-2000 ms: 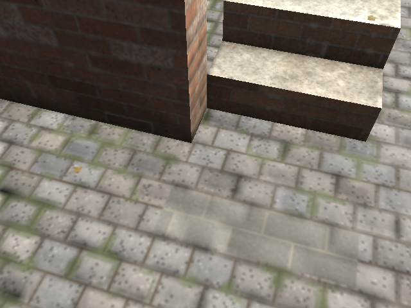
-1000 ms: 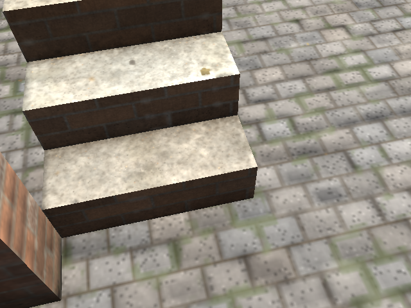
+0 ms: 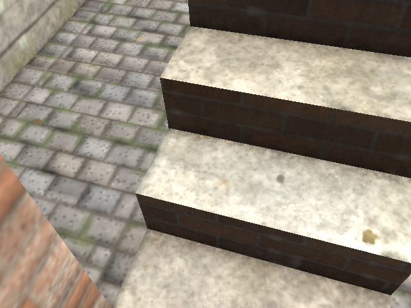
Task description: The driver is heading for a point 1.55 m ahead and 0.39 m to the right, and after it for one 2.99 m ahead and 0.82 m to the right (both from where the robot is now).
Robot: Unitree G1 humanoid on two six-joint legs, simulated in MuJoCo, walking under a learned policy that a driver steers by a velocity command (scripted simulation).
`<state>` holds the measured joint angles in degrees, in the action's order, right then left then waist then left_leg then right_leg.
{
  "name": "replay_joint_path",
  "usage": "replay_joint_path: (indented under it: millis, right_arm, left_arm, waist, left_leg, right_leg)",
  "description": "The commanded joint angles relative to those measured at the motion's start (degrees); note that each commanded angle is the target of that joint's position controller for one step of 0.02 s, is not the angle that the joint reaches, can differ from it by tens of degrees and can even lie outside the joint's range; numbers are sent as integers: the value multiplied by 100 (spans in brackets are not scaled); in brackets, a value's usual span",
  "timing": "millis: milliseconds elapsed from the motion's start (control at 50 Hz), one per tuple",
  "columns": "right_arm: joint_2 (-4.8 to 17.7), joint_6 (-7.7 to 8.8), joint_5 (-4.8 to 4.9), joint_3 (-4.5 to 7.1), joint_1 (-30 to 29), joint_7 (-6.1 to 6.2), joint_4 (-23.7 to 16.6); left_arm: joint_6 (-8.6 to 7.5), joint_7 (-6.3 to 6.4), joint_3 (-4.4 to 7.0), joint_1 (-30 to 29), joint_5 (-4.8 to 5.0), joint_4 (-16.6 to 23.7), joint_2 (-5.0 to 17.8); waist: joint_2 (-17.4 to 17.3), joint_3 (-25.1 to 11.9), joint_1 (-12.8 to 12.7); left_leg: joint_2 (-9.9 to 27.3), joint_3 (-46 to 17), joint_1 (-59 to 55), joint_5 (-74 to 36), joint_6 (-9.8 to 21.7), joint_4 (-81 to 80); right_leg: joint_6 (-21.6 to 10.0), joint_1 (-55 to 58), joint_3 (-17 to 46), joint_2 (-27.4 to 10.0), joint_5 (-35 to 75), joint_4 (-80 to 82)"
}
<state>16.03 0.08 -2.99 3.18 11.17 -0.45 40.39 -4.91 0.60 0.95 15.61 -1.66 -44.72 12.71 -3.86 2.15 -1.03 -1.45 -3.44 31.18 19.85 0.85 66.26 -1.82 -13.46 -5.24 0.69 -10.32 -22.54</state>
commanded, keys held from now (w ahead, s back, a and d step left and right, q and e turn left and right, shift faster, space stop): w+e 0.82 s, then w+q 0.18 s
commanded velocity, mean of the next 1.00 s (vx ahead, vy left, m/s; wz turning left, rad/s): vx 0.50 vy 0.00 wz -0.33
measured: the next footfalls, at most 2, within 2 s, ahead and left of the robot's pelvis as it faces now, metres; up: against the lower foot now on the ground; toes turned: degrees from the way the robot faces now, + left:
left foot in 0.18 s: +0.15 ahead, +0.11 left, +0.00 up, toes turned +1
right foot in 0.86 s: +0.33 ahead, -0.35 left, +0.20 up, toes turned -31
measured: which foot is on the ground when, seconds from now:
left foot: up 0.00-0.16, down 0.18-0.90, up 0.92-1.00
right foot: down 0.00-0.20, up 0.22-0.84, down 0.86-1.00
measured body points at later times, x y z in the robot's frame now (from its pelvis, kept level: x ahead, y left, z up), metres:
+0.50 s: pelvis +0.11 +0.02 +0.00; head +0.12 +0.03 +0.45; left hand +0.29 +0.23 -0.12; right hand +0.14 -0.26 -0.11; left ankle +0.11 +0.11 -0.74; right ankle +0.03 -0.09 -0.54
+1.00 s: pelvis +0.22 -0.21 +0.07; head +0.27 -0.25 +0.52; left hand +0.49 -0.10 -0.03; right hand +0.18 -0.49 -0.05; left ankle +0.18 +0.01 -0.45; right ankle +0.29 -0.33 -0.55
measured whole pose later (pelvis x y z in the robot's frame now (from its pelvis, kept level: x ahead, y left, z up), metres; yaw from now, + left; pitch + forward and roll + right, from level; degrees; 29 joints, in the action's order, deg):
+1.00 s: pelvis +0.22 -0.21 +0.07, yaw -26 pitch +0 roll +1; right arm 13.6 4.8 0.4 4.6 14.4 -1.8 43.0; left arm 3.2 -1.0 2.3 4.8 -1.2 -38.5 10.5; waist -0.4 7.0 3.5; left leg 4.4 -6.5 27.7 5.5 -0.8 93.0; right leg -5.1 -46.8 -6.5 -0.4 -25.1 -72.2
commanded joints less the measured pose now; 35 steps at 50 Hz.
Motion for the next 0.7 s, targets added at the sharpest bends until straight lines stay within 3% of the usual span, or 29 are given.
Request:
replay_joint_path:
  millis: [20, 40, 80, 120, 140, 160, 180, 200, 220, 240, 260, 280, 300, 320, 360, 380, 440, 520, 540, 560, 600, 620, 640, 660, 680, 700]
  right_arm:
    - [49, 38, 10, -25, 107, -16, -418]
    - [-93, 65, 31, -82, 175, -4, -463]
    - [-214, 84, 95, -157, -96, 28, -514]
    - [-199, 108, 139, -151, 62, 150, -508]
    - [-151, 172, 146, -139, 448, 199, -351]
    - [-188, 258, 134, -135, 704, 235, -326]
    - [-126, 358, 55, -108, 866, 253, -251]
    - [127, 446, -99, -57, 960, 248, -294]
    - [706, 391, -154, 85, 1176, 228, -292]
    - [907, 286, -77, 223, 1183, 191, -324]
    - [675, 266, 20, 187, 851, 161, -411]
    - [376, 285, 23, 75, 402, 145, -415]
    - [246, 336, 15, 32, 292, 142, -351]
    - [223, 344, 3, 13, 114, 152, -366]
    - [189, 396, -3, 12, 311, 191, -263]
    - [167, 429, 48, -24, 388, 213, -204]
    - [392, 437, 81, 13, 777, 271, 1]
    - [509, 464, 49, 39, 1242, 295, 296]
    - [593, 507, 1, 72, 1476, 289, 438]
    - [795, 609, 21, 163, 1890, 311, 605]
    - [542, 693, 12, 123, 2188, 254, 927]
    - [476, 717, 3, 88, 2257, 235, 1081]
    - [513, 799, 44, 92, 2286, 193, 1164]
    - [487, 815, 0, 49, 2032, 144, 1232]
    - [524, 834, 15, 48, 1756, 135, 1235]
    - [588, 850, 8, 56, 1701, 106, 1284]
  left_arm:
    - [-173, -36, 162, 313, 57, 45, 645]
    - [-168, -85, 175, 185, 86, 39, 658]
    - [-148, -146, 194, -18, 80, 116, 672]
    - [-97, -148, 289, 275, 79, 5, 787]
    - [-106, -116, 269, 441, 115, -95, 670]
    - [-64, -107, 248, 253, 237, -75, 603]
    - [-28, -116, 243, 268, 366, -66, 508]
    - [13, -108, 217, 218, 383, 89, 326]
    - [88, -81, 92, 806, 339, 259, -257]
    - [304, 17, 197, 1064, 251, 111, 113]
    - [379, 22, 271, 776, 15, 167, 289]
    - [393, 26, 336, 427, -51, 278, 263]
    - [422, 20, 368, 309, -33, 376, 255]
    - [482, -21, 365, 295, -57, 391, 229]
    - [564, -60, 354, 269, -46, 529, 46]
    - [581, -114, 368, 232, -71, 520, 13]
    - [646, -138, 374, -275, -90, 826, -4]
    - [707, -51, 348, -940, -86, 1259, -119]
    - [716, 2, 319, -1268, -97, 1391, -251]
    - [794, 114, 279, -1468, -130, 1550, -387]
    - [814, 218, 183, -2304, -193, 1990, -392]
    - [792, 201, 131, -2574, -169, 2113, -467]
    - [789, 187, 156, -2611, -157, 2173, -344]
    - [748, 175, 171, -2746, -74, 2206, -298]
    - [759, 155, 157, -2784, -40, 2296, -294]
    - [800, 188, 137, -2930, -52, 2391, -381]
  waist:
    - [798, -454, 143]
    - [857, -462, 305]
    - [1143, -571, 214]
    - [1415, -831, 132]
    - [1484, -1023, 161]
    - [1194, -1043, 460]
    - [762, -1098, 571]
    - [254, -1130, 576]
    - [-1476, -1410, 276]
    - [-1128, -1593, 386]
    - [-342, -929, 346]
    - [-144, -326, 131]
    - [-159, -52, 41]
    - [-44, -76, -54]
    - [61, -243, -72]
    - [37, -412, -55]
    - [-302, -345, 161]
    - [-208, -200, 288]
    - [-321, -188, 450]
    - [-165, -264, 556]
    - [127, -195, 695]
    - [172, -42, 710]
    - [259, 78, 673]
    - [191, 332, 529]
    - [138, 474, 372]
    - [-144, 505, 401]
  left_leg:
    - [119, -31, 265, -246, -208, -563]
    - [264, 252, -170, -429, -178, -1285]
    - [192, 634, -845, -470, -220, -2228]
    - [62, 733, -1113, -578, -206, -2730]
    - [53, 687, -1552, -931, -153, -2938]
    - [68, 728, -1973, -1540, -86, -3666]
    - [64, 916, -2485, -1998, -100, -4294]
    - [723, 257, -3191, -2855, -1, -4554]
    - [2394, -1299, -4048, -5080, 451, -4541]
    - [2717, -1539, -3320, -3769, 1237, -4728]
    - [2386, -1409, -2694, -1947, 1409, -5068]
    - [2101, -1116, -2319, -1014, 1222, -5215]
    - [1962, -768, -2031, -1195, 1085, -5298]
    - [1909, -449, -1841, -1463, 1048, -5301]
    - [1932, -106, -1892, -2286, 1053, -5117]
    - [1992, 116, -1971, -2700, 1113, -5022]
    - [2187, 231, -2535, -2868, 1159, -5029]
    - [2526, 245, -3070, -1996, 1205, -5296]
    - [2712, 169, -3353, -1846, 1295, -5458]
    - [2931, -31, -3724, -1182, 1337, -5502]
    - [3097, -116, -4518, 193, 1062, -5694]
    - [3031, -1, -4545, 542, 928, -5753]
    - [2876, 144, -4369, 1067, 761, -5789]
    - [2862, 359, -3929, 1230, 725, -6087]
    - [2736, 686, -3354, 1169, 659, -6276]
    - [2756, 723, -3319, 857, 739, -6338]
  right_leg:
    - [-950, 674, 1036, -1377, 2803, 903]
    - [-887, 362, 815, -1208, 3029, 902]
    - [-773, 286, 655, -999, 3845, 720]
    - [-712, 687, 842, -1067, 4193, 331]
    - [-770, 667, 857, -1039, 4190, 171]
    - [-726, 619, 858, -949, 4250, -326]
    - [-588, 432, 788, -729, 3756, -952]
    - [-363, -355, 823, -510, 2095, -1795]
    - [-22, -1549, 344, 184, -1507, -3174]
    - [-9, -1623, 403, 145, -2244, -5148]
    - [29, -2157, 514, 14, -1975, -6162]
    - [40, -2652, 658, -104, -1640, -6469]
    - [70, -2782, 659, -113, -1418, -6723]
    - [117, -2680, 707, -96, -1087, -6912]
    - [134, -2738, 663, 12, -783, -7342]
    - [156, -2709, 772, 32, -645, -7265]
    - [157, -3469, 648, 71, -855, -7555]
    - [98, -4614, 903, -148, -1230, -8045]
    - [35, -5136, 743, -87, -1604, -8989]
    - [-78, -5838, 879, -109, -1906, -10146]
    - [-265, -7254, 1330, -283, -2404, -10647]
    - [-300, -7617, 1375, -276, -2482, -10701]
    - [-311, -7704, 1396, -273, -2467, -10378]
    - [-233, -7556, 1279, -315, -2390, -10043]
    - [-179, -7218, 1127, -337, -2239, -9727]
    - [-213, -7440, 958, -300, -2321, -10279]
